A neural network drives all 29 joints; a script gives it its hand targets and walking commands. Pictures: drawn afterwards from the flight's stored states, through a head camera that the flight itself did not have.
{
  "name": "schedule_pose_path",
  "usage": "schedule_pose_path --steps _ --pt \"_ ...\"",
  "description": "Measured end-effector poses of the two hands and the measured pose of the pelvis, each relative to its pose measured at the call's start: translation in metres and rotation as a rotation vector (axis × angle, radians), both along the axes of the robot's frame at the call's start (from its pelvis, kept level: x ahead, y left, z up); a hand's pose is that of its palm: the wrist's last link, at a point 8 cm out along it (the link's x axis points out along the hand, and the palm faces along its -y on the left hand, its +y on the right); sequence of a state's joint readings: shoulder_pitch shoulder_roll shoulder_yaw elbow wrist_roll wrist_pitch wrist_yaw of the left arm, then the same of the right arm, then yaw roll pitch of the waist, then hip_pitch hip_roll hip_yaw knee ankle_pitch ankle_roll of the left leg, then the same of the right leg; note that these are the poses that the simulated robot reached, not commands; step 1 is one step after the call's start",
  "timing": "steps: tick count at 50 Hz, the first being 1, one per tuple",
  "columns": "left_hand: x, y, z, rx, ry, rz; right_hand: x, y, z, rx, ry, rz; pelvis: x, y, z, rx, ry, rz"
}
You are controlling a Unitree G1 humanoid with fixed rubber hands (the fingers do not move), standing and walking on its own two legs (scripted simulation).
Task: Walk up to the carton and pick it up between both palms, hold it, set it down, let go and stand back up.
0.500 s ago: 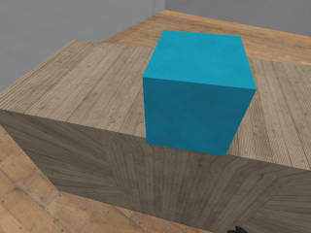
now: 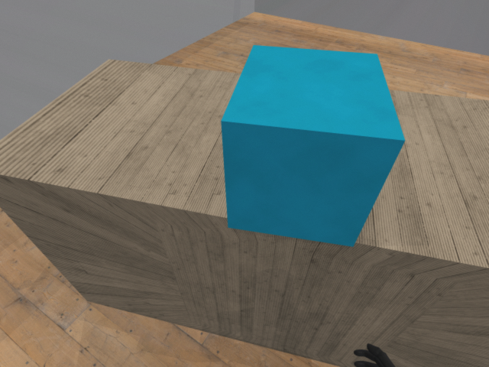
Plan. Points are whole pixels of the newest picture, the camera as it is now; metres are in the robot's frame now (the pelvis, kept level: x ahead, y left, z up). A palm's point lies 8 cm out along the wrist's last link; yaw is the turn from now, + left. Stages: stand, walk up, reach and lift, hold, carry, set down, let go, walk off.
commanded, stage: reach and lift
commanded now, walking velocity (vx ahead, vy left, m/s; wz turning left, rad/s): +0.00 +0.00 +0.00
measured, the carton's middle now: (301, 142) +0.51 -0.07 +0.13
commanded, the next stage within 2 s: none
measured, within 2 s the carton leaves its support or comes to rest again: neither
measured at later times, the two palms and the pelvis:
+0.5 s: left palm (123, 365) +0.16 +0.22 -0.03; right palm (412, 363) +0.17 -0.22 -0.03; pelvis +0.00 -0.02 +0.02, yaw -8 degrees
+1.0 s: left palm (129, 306) +0.22 +0.20 +0.05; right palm (449, 352) +0.17 -0.23 +0.05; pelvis +0.02 +0.00 +0.03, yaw -11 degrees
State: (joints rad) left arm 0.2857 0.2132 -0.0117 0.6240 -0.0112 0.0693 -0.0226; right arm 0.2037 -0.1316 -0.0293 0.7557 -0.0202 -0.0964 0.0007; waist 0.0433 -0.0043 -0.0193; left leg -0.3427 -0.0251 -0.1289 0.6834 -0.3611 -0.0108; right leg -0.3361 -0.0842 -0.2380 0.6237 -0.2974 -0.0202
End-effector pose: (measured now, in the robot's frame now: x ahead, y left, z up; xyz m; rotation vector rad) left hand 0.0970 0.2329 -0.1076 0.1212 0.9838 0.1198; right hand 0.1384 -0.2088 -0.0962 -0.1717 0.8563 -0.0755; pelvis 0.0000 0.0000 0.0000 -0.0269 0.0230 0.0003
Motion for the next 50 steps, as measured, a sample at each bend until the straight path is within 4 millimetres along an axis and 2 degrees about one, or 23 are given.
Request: schedule_pose_path --steps 4,7,9,14,19,23,28,33,41,46,50 --pt "0.038 -0.005 0.006 0.026 -0.028 -0.054 0.013 -0.011 -0.007 0.015 -0.051 -0.013 -0.01 -0.004 -0.006 0.011 0.04 -0.093" --pt "0.066 -0.012 0.02 0.024 -0.094 -0.072 0.019 -0.016 0.005 0.002 -0.113 -0.005 -0.015 -0.009 -0.002 0.013 0.023 -0.125" --pt "0.076 -0.017 0.031 0.019 -0.129 -0.072 0.019 -0.019 0.017 -0.006 -0.143 -0.006 -0.015 -0.013 0.005 0.015 0.009 -0.136" --pt "0.077 -0.023 0.047 0.005 -0.166 -0.049 0.018 -0.021 0.043 -0.016 -0.195 -0.024 -0.011 -0.02 0.017 0.022 -0.011 -0.143" --pt "0.065 -0.021 0.052 0.0 -0.165 -0.03 0.023 -0.016 0.055 -0.006 -0.228 -0.035 -0.007 -0.022 0.02 0.023 -0.027 -0.142" --pt "0.063 -0.017 0.063 0.003 -0.202 -0.032 0.03 -0.011 0.062 0.008 -0.26 -0.042 -0.004 -0.02 0.021 0.022 -0.037 -0.139" --pt "0.081 -0.011 0.091 0.032 -0.304 -0.047 0.038 -0.011 0.073 0.028 -0.313 -0.069 0.0 -0.013 0.021 0.01 -0.077 -0.136" --pt "0.099 -0.015 0.114 0.011 -0.358 -0.092 0.036 -0.015 0.086 0.038 -0.349 -0.105 0.009 -0.007 0.023 0.0 -0.103 -0.143" --pt "0.118 -0.028 0.134 -0.039 -0.416 -0.112 0.029 -0.022 0.117 0.052 -0.399 -0.147 0.018 -0.003 0.025 -0.005 -0.114 -0.171" --pt "0.122 -0.028 0.139 -0.053 -0.43 -0.1 0.028 -0.025 0.129 0.063 -0.411 -0.156 0.018 -0.001 0.025 -0.006 -0.114 -0.181" --pt "0.126 -0.03 0.154 -0.062 -0.493 -0.113 0.029 -0.025 0.145 0.066 -0.466 -0.143 0.016 0.001 0.026 -0.005 -0.108 -0.187"
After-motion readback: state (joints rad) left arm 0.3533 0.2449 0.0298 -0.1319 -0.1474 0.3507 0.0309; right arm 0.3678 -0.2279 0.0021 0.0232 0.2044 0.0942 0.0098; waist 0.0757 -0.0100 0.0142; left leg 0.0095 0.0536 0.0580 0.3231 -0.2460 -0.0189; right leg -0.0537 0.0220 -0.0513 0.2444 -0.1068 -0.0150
